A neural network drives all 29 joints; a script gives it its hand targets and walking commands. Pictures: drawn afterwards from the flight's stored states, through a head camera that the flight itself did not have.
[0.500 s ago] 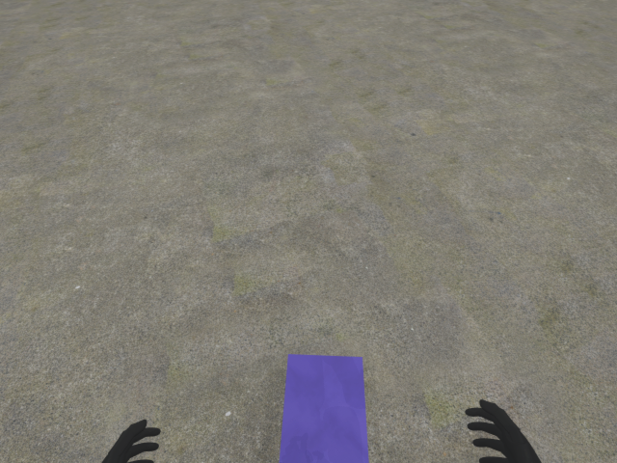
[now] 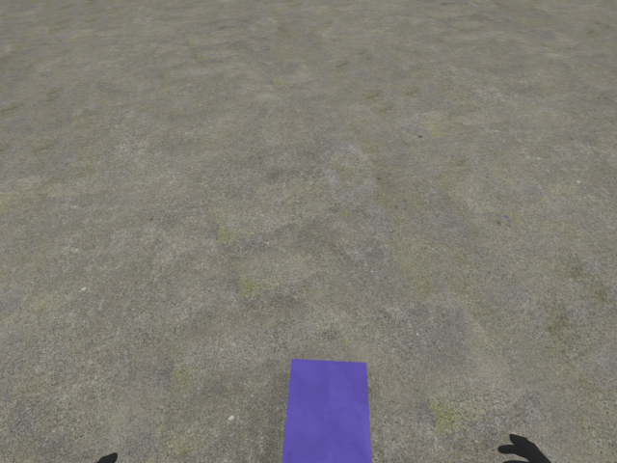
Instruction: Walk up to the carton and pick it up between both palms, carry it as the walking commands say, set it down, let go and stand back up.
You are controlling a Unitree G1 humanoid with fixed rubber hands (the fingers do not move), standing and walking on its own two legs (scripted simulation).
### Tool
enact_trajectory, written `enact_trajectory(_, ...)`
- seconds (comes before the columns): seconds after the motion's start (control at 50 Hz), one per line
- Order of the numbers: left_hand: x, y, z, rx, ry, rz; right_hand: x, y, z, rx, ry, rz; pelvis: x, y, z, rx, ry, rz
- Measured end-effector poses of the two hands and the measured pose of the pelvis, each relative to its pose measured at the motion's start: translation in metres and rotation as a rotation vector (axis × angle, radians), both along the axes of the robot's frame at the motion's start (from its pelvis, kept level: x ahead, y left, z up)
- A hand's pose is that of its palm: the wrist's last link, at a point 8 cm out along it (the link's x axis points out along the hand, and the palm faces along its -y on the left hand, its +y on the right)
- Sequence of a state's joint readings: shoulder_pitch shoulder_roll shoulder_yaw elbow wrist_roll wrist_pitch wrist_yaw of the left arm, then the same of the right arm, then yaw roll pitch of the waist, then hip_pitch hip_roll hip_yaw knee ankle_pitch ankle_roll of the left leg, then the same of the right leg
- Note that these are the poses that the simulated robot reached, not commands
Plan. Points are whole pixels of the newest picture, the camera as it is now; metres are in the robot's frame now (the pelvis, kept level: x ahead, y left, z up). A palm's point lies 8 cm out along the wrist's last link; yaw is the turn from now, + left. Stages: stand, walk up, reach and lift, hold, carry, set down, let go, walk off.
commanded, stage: stand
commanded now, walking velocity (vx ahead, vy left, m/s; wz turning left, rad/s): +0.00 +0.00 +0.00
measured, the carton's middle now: (327, 419) +0.41 -0.04 -0.70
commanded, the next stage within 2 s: none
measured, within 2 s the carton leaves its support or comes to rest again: neither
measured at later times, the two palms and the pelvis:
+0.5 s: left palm out of the picture +0.09 +0.31 -0.09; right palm out of the picture +0.09 -0.30 -0.10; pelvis -0.01 +0.00 +0.00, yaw +0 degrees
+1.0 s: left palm out of the picture +0.07 +0.32 -0.09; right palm out of the picture +0.07 -0.30 -0.10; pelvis -0.02 +0.00 +0.01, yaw +0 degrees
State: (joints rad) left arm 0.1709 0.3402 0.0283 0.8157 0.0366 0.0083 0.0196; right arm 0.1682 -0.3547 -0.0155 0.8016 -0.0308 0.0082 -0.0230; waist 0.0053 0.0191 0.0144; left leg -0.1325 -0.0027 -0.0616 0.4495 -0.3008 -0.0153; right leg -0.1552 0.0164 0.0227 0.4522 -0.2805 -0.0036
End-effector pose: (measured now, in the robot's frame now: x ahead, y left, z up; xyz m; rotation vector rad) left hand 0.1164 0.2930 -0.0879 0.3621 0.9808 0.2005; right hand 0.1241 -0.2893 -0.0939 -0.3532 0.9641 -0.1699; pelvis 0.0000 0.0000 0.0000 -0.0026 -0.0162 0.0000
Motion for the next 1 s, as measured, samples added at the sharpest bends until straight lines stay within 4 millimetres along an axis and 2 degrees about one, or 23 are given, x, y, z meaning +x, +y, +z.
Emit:
enact_trajectory(0.6,-0.037,0.016,-0.004,0.009,0.084,0.040,-0.037,-0.011,-0.003,-0.024,0.089,-0.024,-0.016,0.002,0.005,0.002,-0.027,0.003)
enact_trajectory(1.0,-0.051,0.022,-0.006,0.011,0.119,0.049,-0.049,-0.014,-0.003,-0.031,0.123,-0.034,-0.023,0.004,0.006,0.002,-0.032,0.004)
